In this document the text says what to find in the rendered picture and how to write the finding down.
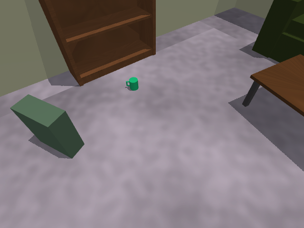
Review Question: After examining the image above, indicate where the sofa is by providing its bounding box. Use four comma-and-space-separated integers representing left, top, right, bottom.
252, 0, 304, 63

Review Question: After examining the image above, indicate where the bookshelf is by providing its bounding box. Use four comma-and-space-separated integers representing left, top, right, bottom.
38, 0, 156, 86

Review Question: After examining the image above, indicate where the coffee table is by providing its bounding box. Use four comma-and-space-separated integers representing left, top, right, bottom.
242, 54, 304, 116

